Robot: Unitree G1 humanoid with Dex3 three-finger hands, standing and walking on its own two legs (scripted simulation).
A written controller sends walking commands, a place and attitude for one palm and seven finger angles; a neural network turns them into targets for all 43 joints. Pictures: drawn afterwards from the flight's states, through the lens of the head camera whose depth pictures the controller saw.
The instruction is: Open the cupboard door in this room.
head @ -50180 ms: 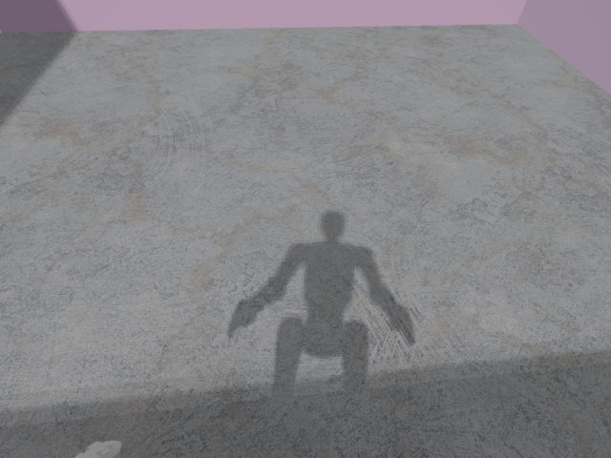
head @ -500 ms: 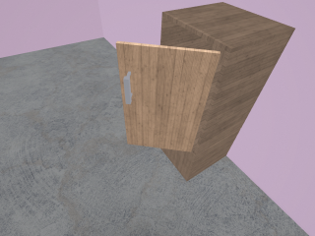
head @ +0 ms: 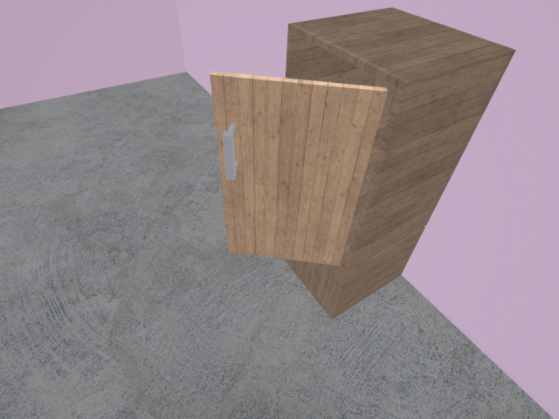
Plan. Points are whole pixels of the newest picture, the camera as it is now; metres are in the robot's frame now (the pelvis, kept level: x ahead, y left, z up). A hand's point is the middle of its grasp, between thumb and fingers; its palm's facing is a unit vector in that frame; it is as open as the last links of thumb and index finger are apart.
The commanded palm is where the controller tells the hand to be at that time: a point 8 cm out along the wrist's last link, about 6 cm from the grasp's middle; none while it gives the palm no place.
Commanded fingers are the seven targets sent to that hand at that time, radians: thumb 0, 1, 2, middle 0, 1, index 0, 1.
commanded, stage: come to a stop and stand still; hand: left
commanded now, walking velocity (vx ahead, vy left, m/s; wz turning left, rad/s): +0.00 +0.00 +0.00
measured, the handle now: (231, 151) +0.68 +0.16 +0.01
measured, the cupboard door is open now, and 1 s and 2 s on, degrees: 50 50 50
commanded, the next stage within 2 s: look again from close up in 1.62 s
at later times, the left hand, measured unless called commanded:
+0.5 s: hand out of the picture -0.15 +0.17 -0.18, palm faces +0.14 -0.97 -0.18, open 7.4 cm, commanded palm none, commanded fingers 0.00 0.90 0.90 -0.20 -0.30 -0.20 -0.30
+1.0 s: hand out of the picture -0.03 +0.20 -0.16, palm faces -0.08 -0.98 -0.20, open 7.4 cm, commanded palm none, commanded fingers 0.00 0.90 0.90 -0.20 -0.30 -0.20 -0.30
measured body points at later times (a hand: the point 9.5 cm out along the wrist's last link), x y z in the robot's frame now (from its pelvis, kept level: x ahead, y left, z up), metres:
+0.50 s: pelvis -0.07 +0.02 -0.01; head -0.09 +0.02 +0.44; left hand -0.16 +0.22 -0.17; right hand -0.03 -0.21 -0.16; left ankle +0.04 +0.09 -0.70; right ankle -0.02 -0.11 -0.74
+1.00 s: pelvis -0.11 +0.02 +0.01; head -0.10 +0.02 +0.46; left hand -0.03 +0.25 -0.14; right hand -0.20 -0.17 -0.15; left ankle -0.07 +0.13 -0.73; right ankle -0.12 -0.11 -0.72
